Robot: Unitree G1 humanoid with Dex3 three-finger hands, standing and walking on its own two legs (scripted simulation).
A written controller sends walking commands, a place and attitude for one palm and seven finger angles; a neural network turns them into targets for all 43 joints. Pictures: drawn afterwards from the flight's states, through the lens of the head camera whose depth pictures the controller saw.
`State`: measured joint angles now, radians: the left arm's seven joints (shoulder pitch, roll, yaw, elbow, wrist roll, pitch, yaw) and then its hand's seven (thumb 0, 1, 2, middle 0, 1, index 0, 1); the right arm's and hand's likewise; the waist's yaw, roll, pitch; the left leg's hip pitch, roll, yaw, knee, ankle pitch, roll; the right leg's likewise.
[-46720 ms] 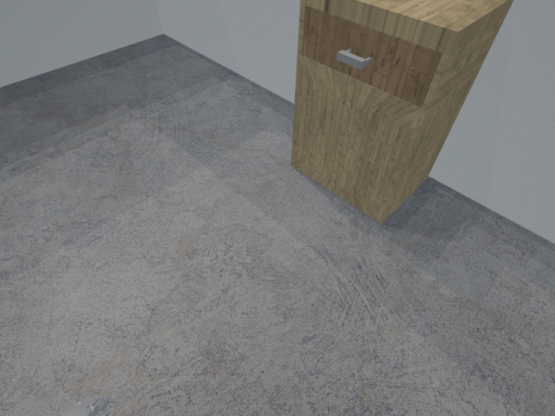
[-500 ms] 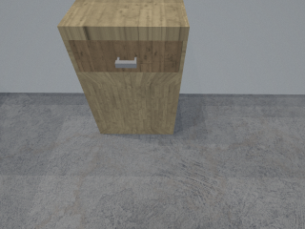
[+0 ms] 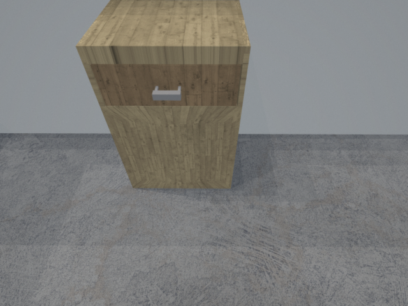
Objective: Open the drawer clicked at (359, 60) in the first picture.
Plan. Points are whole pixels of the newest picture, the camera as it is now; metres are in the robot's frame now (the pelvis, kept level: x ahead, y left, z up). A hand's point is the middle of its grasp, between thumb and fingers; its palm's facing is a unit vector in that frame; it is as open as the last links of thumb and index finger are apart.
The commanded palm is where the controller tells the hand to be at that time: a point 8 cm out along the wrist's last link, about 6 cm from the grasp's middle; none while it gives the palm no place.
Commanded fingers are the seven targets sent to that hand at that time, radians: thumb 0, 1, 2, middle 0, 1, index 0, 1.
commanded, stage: take the last steps up to it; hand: left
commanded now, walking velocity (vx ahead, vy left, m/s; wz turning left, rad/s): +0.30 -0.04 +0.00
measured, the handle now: (167, 91) +0.83 +0.18 -0.07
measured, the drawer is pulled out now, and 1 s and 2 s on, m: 0.00 0.00 0.00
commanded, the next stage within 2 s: come to a stop and stand still in 0.78 s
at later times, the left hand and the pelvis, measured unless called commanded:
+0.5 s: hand out of the picture +0.13 +0.16 -0.19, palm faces +0.11 -0.97 -0.20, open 7.3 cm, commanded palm none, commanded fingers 0.00 0.90 0.90 -0.20 -0.30 -0.20 -0.30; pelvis +0.11 -0.03 -0.02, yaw +5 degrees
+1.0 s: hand (148, 245) +0.30 +0.17 -0.19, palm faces +0.11 -0.96 -0.25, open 7.3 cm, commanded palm none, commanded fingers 0.00 0.90 0.90 -0.20 -0.30 -0.20 -0.30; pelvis +0.27 -0.03 -0.02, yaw +4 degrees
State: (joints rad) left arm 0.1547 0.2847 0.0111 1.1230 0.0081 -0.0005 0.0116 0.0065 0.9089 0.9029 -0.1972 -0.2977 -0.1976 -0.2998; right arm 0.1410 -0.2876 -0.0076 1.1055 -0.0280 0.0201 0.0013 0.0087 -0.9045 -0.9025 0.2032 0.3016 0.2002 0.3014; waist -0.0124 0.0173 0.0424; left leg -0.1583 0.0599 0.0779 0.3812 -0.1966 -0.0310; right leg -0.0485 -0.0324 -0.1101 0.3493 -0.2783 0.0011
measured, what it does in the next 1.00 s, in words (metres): walks ahead: right foot, then left foot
